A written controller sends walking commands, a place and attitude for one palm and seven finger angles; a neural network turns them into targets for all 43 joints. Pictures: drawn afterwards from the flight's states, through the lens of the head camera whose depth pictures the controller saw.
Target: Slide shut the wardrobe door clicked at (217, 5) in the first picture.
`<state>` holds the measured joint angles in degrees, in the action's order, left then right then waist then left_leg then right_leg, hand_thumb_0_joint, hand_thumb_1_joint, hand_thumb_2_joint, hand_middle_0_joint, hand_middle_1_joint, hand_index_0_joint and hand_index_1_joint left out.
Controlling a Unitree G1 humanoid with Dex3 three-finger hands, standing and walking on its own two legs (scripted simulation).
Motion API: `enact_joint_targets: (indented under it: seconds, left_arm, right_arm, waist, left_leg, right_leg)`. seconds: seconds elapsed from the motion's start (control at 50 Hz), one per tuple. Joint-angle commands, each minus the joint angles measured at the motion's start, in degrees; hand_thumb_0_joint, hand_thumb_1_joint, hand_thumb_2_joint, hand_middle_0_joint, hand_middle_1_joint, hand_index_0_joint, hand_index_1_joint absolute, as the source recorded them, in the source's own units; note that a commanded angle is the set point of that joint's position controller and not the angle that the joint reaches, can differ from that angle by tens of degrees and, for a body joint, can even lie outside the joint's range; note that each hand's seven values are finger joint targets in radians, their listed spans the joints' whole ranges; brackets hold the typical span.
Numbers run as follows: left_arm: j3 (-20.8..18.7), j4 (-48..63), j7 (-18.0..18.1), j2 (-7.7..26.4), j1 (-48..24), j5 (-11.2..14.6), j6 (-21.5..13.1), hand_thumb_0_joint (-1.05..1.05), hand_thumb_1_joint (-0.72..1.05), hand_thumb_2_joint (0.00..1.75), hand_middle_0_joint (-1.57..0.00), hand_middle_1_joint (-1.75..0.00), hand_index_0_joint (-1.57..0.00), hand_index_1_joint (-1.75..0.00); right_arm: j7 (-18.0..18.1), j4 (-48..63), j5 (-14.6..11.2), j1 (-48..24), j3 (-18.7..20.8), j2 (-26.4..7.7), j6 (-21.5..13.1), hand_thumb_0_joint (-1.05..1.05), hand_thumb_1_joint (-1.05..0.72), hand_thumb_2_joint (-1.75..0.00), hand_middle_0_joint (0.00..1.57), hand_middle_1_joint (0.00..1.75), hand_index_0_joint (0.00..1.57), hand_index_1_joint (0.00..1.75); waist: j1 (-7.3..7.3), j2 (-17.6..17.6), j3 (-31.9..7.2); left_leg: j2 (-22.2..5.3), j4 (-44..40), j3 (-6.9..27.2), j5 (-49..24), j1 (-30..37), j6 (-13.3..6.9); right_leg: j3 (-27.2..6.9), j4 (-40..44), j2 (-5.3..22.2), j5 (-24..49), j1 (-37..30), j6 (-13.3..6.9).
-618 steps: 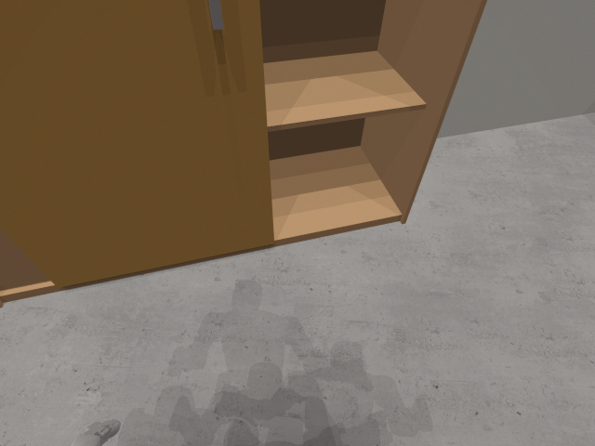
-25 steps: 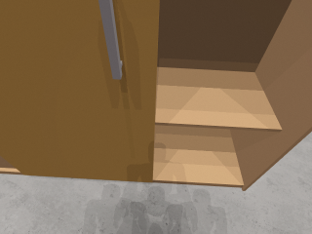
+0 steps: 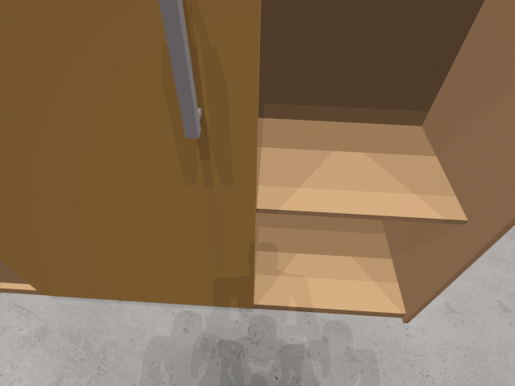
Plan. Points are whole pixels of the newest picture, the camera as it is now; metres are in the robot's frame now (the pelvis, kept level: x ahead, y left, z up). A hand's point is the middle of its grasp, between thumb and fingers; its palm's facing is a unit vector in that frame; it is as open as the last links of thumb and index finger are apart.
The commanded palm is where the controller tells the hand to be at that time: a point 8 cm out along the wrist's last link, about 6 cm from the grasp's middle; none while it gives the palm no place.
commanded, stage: look again from close up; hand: left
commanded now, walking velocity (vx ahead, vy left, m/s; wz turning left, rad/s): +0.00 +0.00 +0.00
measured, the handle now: (184, 54) +0.49 +0.14 +0.28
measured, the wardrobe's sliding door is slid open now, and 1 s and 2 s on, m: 0.59 0.59 0.59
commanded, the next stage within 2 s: raise the hand with hooked fingers in 0.62 s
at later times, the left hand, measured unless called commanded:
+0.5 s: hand out of the picture -0.03 +0.15 -0.17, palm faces +0.04 -0.98 -0.19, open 7.3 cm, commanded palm none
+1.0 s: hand (168, 313) +0.20 +0.14 +0.05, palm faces +0.08 -0.99 -0.06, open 7.8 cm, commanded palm +0.11 +0.20 -0.01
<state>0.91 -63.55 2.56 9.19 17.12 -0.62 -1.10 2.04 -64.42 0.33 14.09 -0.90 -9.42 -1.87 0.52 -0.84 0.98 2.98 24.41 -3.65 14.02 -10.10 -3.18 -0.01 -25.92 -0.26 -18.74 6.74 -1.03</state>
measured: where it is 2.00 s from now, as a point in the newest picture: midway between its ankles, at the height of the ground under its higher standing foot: outside the picture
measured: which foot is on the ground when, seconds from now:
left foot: down 0.00-1.00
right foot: down 0.00-1.00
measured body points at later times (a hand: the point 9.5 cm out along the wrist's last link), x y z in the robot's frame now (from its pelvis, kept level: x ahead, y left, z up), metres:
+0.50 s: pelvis -0.01 -0.02 +0.00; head +0.01 -0.02 +0.45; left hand -0.03 +0.20 -0.16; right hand +0.00 -0.24 -0.16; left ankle -0.01 +0.08 -0.74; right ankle -0.05 -0.11 -0.74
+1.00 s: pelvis -0.03 -0.04 -0.02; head -0.03 -0.06 +0.43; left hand +0.19 +0.19 +0.06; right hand +0.14 -0.29 -0.10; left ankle -0.01 +0.08 -0.74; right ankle -0.05 -0.11 -0.74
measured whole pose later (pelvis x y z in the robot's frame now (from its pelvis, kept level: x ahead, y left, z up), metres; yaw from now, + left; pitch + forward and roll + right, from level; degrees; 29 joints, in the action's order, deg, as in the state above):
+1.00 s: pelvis -0.03 -0.04 -0.02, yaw +2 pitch +4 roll +1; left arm -5.7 -4.4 -6.9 11.4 15.8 13.2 -18.4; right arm 2.2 -41.7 -0.4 11.2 1.3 -15.7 -17.7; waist -1.7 1.9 -5.2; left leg 1.2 37.1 -0.7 16.1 -25.5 -0.3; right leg 3.5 -39.3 -1.7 -22.3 21.6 -4.0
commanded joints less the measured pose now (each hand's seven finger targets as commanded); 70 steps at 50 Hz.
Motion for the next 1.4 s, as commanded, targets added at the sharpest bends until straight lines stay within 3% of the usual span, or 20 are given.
enact_joint_targets:
  seconds: [0.0,0.68,0.7,0.72,0.74,0.76,0.78,0.8,0.82,0.86,0.88,0.9,0.94,0.98,1.02,1.1,1.16,1.24,1.3,1.38]
  left_arm:
    - [-0.99,1.24,0.24,6.48,4.52,-0.07,-0.33,0.0,0.9,0.9,-0.2,-0.3,-0.2,-0.3]
    - [-0.63,0.63,0.09,4.8,7.4,0.15,-0.8,0.0,0.9,0.9,-0.2,-0.3,-0.2,-0.3]
    - [-1.01,-0.51,2.15,4.93,9.95,-1.17,-2.72,0.0,0.9,0.9,-0.2,-0.3,-0.2,-0.3]
    - [-11.99,88.94,2.84,27.71,-35.52,10.99,-11.06,0.0,0.88,0.89,-0.2,-0.32,-0.2,-0.32]
    - [-3.3,78.3,3.39,14.64,-15.46,6.98,-8.61,0.0,0.85,0.88,-0.2,-0.33,-0.2,-0.33]
    - [-1.64,65.87,5.1,8.41,-7.23,6.05,-6.38,0.0,0.83,0.87,-0.21,-0.34,-0.21,-0.34]
    - [2.61,63.32,4.16,-0.14,4.31,7.85,-2.1,0.0,0.81,0.86,-0.21,-0.36,-0.21,-0.36]
    - [2.91,75.16,3.02,1.35,-0.75,9.49,-3.31,0.0,0.78,0.85,-0.21,-0.37,-0.21,-0.37]
    - [2.78,69.37,2.0,-0.56,3.79,9.52,-3.98,0.0,0.76,0.84,-0.21,-0.39,-0.21,-0.39]
    - [-2.53,69.67,-0.71,4.78,1.94,10.91,-9.19,0.0,0.71,0.82,-0.21,-0.42,-0.21,-0.42]
    - [-3.03,66.21,-2.98,3.56,2.54,11.4,-11.77,0.0,0.69,0.81,-0.22,-0.43,-0.22,-0.43]
    - [-4.03,60.08,-6.09,1.47,9.2,12.67,-14.58,0.0,0.67,0.8,-0.22,-0.45,-0.22,-0.45]
    - [-7.53,53.93,-14.05,1.11,21.23,15.45,-20.38,0.0,0.62,0.78,-0.22,-0.48,-0.22,-0.48]
    - [-13.78,55.86,-22.74,7.03,20.39,18.45,-25.05,0.0,0.57,0.76,-0.22,-0.51,-0.22,-0.51]
    - [-20.25,59.71,-24.56,14.34,19.21,17.28,-22.1,0.0,0.53,0.74,-0.23,-0.54,-0.23,-0.54]
    - [-19.4,78.6,-20.5,13.36,4.3,19.84,-17.54,0.0,0.43,0.7,-0.23,-0.6,-0.23,-0.6]
    - [-18.4,85.57,-16.35,13.06,-7.43,19.86,-21.71,0.0,0.36,0.67,-0.24,-0.64,-0.24,-0.64]
    - [-13.54,86.89,-19.18,14.48,-15.02,18.91,-26.08,0.0,0.27,0.63,-0.25,-0.7,-0.25,-0.7]
    - [-12.72,78.26,-24.9,16.38,-17.34,19.63,-22.42,0.0,0.2,0.6,-0.25,-0.75,-0.25,-0.75]
    - [-20.34,67.5,-28.34,21.6,-14.01,20.62,-9.96,0.0,0.11,0.56,-0.26,-0.81,-0.26,-0.81]
  right_arm:
    - [0.27,1.41,0.07,3.21,0.95,-6.71,-0.49,0.0,-0.9,-0.9,0.2,0.3,0.2,0.3]
    - [0.17,0.0,0.03,4.88,0.28,-4.36,0.23,0.0,-0.9,-0.9,0.2,0.3,0.2,0.3]
    - [-0.44,4.37,-0.17,-0.75,0.61,-5.18,-0.49,0.0,-0.9,-0.9,0.2,0.3,0.2,0.3]
    - [3.4,23.0,-2.58,-1.54,4.57,-17.71,-8.43,0.0,-0.9,-0.9,0.2,0.3,0.2,0.3]
    - [4.49,21.44,-1.44,-2.56,1.17,-12.07,-14.36,0.0,-0.9,-0.9,0.2,0.3,0.2,0.3]
    - [3.54,17.93,-0.78,0.45,1.39,-11.14,-16.68,0.0,-0.9,-0.9,0.2,0.3,0.2,0.3]
    - [2.26,19.76,-2.01,1.56,2.0,-9.24,-17.62,0.0,-0.9,-0.9,0.2,0.3,0.2,0.3]
    - [2.44,23.51,-3.15,0.2,2.15,-11.15,-18.23,0.0,-0.9,-0.9,0.2,0.3,0.2,0.3]
    - [3.32,24.19,-3.33,-2.37,2.29,-10.34,-18.94,0.0,-0.9,-0.9,0.2,0.3,0.2,0.3]
    - [2.63,27.09,-1.16,-1.88,3.26,-13.12,-19.82,0.0,-0.9,-0.9,0.2,0.3,0.2,0.3]
    - [2.22,27.99,-0.5,-2.64,3.66,-13.23,-19.61,0.0,-0.9,-0.9,0.2,0.3,0.2,0.3]
    - [1.63,28.84,-0.2,-3.5,4.06,-12.72,-19.32,0.0,-0.9,-0.9,0.2,0.3,0.2,0.3]
    - [-0.46,31.0,-0.67,-5.41,4.42,-12.16,-18.47,0.0,-0.9,-0.9,0.2,0.3,0.2,0.3]
    - [-1.52,34.36,-0.84,-6.89,5.07,-13.68,-17.78,0.0,-0.9,-0.9,0.2,0.3,0.2,0.3]
    - [-1.66,38.2,-1.29,-8.8,5.35,-13.6,-15.78,0.0,-0.9,-0.9,0.2,0.3,0.2,0.3]
    - [0.39,44.47,-1.86,-9.71,3.92,-11.45,-13.0,0.0,-0.9,-0.9,0.2,0.3,0.2,0.3]
    - [1.38,41.88,-1.46,-5.52,3.3,-10.69,-13.72,0.0,-0.9,-0.9,0.2,0.3,0.2,0.3]
    - [2.71,37.85,-1.53,-4.47,1.89,-11.99,-16.72,0.0,-0.9,-0.9,0.2,0.3,0.2,0.3]
    - [4.02,35.41,-2.73,-5.28,0.82,-12.99,-18.77,0.0,-0.9,-0.9,0.2,0.3,0.2,0.3]
    - [4.34,35.3,-3.22,-7.18,0.36,-13.4,-19.32,0.0,-0.9,-0.9,0.2,0.3,0.2,0.3]
  waist:
    - [-0.12,0.68,1.36]
    - [-0.07,0.44,2.45]
    - [1.37,-0.86,4.87]
    - [-6.65,13.24,-16.22]
    - [-2.39,19.6,-16.87]
    - [-1.49,15.83,-17.9]
    - [-2.12,10.45,-13.03]
    - [-1.36,7.22,-13.7]
    - [-1.95,-0.88,-6.86]
    - [-3.67,-10.09,-6.16]
    - [-3.46,-14.52,-3.38]
    - [-1.3,-17.12,-1.61]
    - [3.35,-12.45,-2.26]
    - [3.9,-5.85,-7.08]
    - [6.27,-0.07,-11.18]
    - [2.61,0.54,-12.87]
    - [-1.34,4.91,-11.39]
    - [-4.38,6.79,-10.81]
    - [-4.43,4.51,-8.04]
    - [0.15,0.7,-8.48]
  left_leg:
    - [-8.79,-3.87,8.02,-15.93,3.04,-0.14]
    - [-8.07,-3.62,7.66,-11.23,0.94,0.94]
    - [-7.8,9.97,4.93,-15.02,-3.99,2.36]
    - [-2.82,3.2,2.05,-18.01,12.82,1.47]
    - [-3.97,-0.88,1.41,-27.6,16.21,1.74]
    - [-5.19,-0.08,3.1,-30.76,13.15,2.51]
    - [-6.19,0.27,5.67,-29.14,9.51,1.22]
    - [-5.8,1.83,6.19,-25.43,6.85,1.28]
    - [-4.97,2.93,5.53,-18.67,3.26,1.0]
    - [-2.74,6.86,6.33,-8.7,-3.11,-0.01]
    - [-2.51,8.5,6.69,-6.09,-7.81,0.47]
    - [-2.41,10.12,6.6,-3.98,-12.23,1.11]
    - [-1.79,13.23,5.34,-4.62,-17.91,2.83]
    - [-1.12,17.05,3.83,-4.5,-20.6,3.64]
    - [-0.23,17.48,1.97,-4.48,-21.12,2.89]
    - [-0.49,18.08,1.86,1.06,-18.77,1.4]
    - [-2.32,18.83,4.5,0.66,-14.89,0.72]
    - [-3.09,19.04,6.11,-0.33,-11.2,-0.13]
    - [-3.18,16.8,7.02,2.28,-11.53,-0.19]
    - [-3.42,13.83,7.52,0.57,-12.94,0.28]
  right_leg:
    - [-5.05,4.03,5.9,14.13,4.31,-1.04]
    - [-5.5,6.62,6.13,14.87,4.16,-1.39]
    - [-8.73,6.55,9.07,41.36,5.38,1.65]
    - [-4.41,5.16,4.86,37.17,7.71,-0.07]
    - [-2.12,-1.26,1.65,25.84,4.45,-2.71]
    - [0.42,-1.04,1.05,14.58,6.41,-2.12]
    - [2.1,-2.16,0.83,13.81,6.79,-1.4]
    - [2.86,-2.14,1.48,16.28,5.65,-1.08]
    - [3.12,-1.13,0.85,15.85,9.04,-0.84]
    - [2.84,-0.78,0.57,11.59,14.92,0.22]
    - [2.9,-1.87,0.53,9.03,18.76,0.6]
    - [2.95,-3.86,0.5,8.2,20.83,0.89]
    - [1.83,-9.08,1.48,13.84,19.45,0.13]
    - [-1.95,-12.29,3.22,19.52,16.3,-0.56]
    - [-3.28,-12.67,3.35,18.8,13.29,-0.41]
    - [-6.02,-8.35,2.91,5.11,15.72,0.82]
    - [-5.39,-7.8,1.3,2.18,19.01,-0.05]
    - [-4.78,-6.68,0.98,3.68,20.01,0.23]
    - [-5.49,-3.07,1.33,0.01,18.02,1.03]
    - [-6.55,-0.72,3.03,2.39,12.36,1.91]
